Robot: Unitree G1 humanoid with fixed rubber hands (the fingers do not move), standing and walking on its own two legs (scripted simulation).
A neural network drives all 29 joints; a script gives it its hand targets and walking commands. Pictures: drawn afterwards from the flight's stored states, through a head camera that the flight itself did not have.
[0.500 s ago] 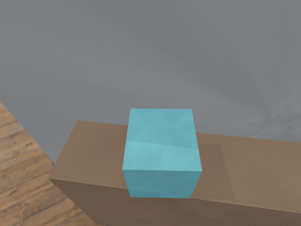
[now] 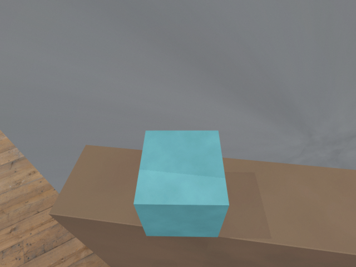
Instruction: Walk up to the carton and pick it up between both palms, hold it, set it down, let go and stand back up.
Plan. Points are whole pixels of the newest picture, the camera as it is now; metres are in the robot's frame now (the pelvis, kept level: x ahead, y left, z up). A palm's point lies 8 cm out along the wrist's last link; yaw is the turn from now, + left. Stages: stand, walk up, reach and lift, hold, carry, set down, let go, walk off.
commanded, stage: walk up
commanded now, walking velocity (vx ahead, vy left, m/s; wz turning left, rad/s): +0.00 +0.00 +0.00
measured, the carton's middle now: (181, 183) +0.32 +0.01 -0.01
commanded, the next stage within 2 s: none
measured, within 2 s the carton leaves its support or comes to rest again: neither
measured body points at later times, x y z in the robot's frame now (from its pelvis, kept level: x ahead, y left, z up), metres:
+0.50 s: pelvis +0.01 -0.02 +0.00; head +0.02 -0.03 +0.45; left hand -0.01 +0.17 -0.16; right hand -0.02 -0.21 -0.17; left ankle -0.01 +0.13 -0.74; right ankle -0.01 -0.08 -0.74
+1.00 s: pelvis +0.02 -0.04 +0.00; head +0.03 -0.04 +0.45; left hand -0.01 +0.16 -0.16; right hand -0.01 -0.24 -0.17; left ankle -0.02 +0.12 -0.73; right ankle -0.01 -0.08 -0.74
